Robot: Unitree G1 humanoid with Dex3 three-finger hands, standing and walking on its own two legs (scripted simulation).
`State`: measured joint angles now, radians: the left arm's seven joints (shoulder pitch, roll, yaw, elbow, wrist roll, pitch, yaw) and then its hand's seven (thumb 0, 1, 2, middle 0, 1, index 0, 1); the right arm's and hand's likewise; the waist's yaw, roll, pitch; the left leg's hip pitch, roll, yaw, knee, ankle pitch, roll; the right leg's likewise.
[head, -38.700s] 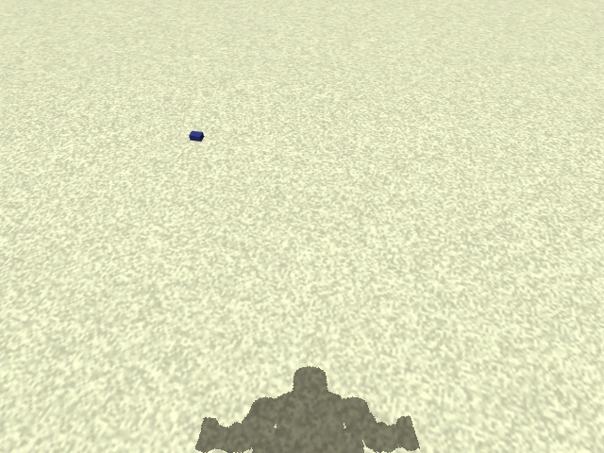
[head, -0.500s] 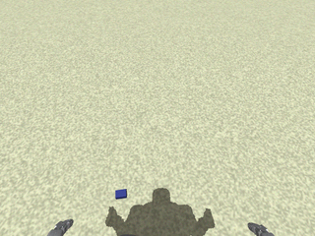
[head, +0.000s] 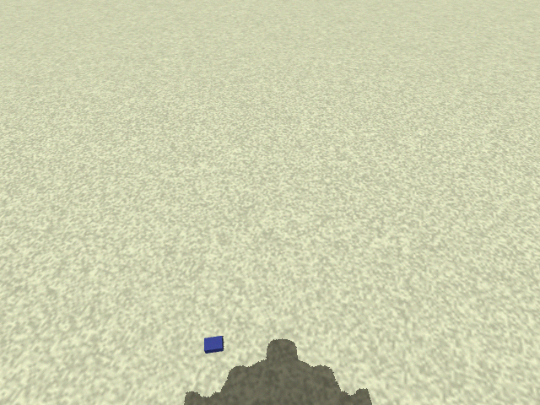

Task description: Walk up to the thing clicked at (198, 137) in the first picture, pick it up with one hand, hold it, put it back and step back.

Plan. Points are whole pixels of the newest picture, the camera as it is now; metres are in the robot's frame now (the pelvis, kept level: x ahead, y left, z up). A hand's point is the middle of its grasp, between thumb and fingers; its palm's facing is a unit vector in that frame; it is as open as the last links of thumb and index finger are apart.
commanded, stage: stand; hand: left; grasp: from above
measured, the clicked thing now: (213, 344) +0.44 +0.23 -0.76
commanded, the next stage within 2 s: step back in 1.70 s
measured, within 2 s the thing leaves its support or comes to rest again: neither
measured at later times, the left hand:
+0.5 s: hand out of the picture +0.06 +0.23 -0.16, palm faces +0.00 -0.95 -0.32, open 7.4 cm
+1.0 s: hand out of the picture +0.09 +0.23 -0.16, palm faces -0.01 -0.95 -0.32, open 7.4 cm
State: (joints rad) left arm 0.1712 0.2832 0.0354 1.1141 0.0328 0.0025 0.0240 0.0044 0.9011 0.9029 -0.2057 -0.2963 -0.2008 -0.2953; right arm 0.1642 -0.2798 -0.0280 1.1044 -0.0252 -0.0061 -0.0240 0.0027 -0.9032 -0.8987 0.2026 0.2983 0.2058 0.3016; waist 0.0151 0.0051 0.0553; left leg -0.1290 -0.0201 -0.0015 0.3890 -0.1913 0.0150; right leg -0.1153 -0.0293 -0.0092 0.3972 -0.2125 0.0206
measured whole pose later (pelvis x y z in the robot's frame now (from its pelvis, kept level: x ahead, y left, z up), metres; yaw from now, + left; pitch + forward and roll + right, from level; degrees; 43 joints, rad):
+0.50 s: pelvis +0.00 -0.01 +0.00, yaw +0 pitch -3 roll +0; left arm 0.13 0.30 0.02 1.16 0.02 -0.01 0.01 0.00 0.90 0.90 -0.21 -0.30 -0.20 -0.30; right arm 0.13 -0.31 -0.01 1.15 -0.02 -0.01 -0.02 0.00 -0.90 -0.90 0.20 0.30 0.21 0.30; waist 0.01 0.01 0.05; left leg -0.11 0.00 0.00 0.34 -0.17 0.00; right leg -0.10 -0.01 -0.01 0.34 -0.19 0.01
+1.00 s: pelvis +0.02 -0.01 +0.00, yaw -1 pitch -3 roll +0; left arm 0.10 0.31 0.02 1.16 0.02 -0.01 0.01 0.00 0.90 0.90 -0.21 -0.30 -0.20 -0.30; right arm 0.11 -0.32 -0.01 1.15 -0.01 -0.02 -0.02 0.00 -0.90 -0.90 0.20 0.30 0.21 0.30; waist 0.00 0.00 0.05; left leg -0.10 0.01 0.01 0.32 -0.18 0.00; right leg -0.09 0.00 0.00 0.32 -0.19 0.00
